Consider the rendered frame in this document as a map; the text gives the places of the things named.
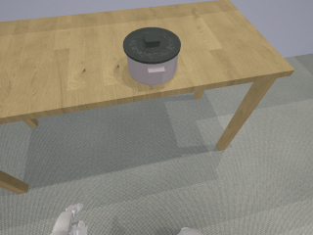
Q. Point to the left robot hand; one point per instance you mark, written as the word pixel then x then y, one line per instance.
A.
pixel 65 221

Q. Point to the knob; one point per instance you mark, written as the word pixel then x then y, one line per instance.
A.
pixel 151 38

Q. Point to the table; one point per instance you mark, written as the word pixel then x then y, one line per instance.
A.
pixel 65 64

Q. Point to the pot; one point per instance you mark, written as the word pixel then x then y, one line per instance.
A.
pixel 152 74

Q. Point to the lid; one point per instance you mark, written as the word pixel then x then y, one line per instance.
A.
pixel 135 47

